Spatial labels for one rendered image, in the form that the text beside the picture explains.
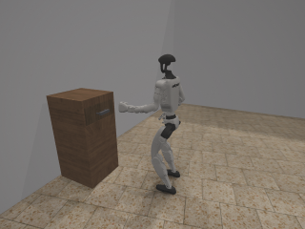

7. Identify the cabinet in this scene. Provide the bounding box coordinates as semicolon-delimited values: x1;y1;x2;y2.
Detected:
46;88;119;189

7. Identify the robot left upper arm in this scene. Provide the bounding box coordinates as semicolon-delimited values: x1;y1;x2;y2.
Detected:
152;79;168;112

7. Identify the left robot hand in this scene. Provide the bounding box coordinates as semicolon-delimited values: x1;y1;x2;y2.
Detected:
118;101;128;113

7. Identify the humanoid robot head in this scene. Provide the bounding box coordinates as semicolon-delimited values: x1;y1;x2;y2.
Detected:
158;54;176;79

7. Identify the robot torso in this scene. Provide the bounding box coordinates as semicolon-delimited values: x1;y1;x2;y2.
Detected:
160;76;179;131

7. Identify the right robot hand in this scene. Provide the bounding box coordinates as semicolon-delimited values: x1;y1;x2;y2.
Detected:
158;112;166;123

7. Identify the drawer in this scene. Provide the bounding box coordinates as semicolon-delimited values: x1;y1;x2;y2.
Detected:
84;99;113;126

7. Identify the robot right upper arm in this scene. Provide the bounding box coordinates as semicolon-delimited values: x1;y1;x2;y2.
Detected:
176;76;186;103

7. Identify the handle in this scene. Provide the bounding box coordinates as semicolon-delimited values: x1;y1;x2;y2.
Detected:
96;109;110;115

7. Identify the left robot forearm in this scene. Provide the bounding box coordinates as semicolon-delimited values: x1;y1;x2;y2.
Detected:
127;103;156;114

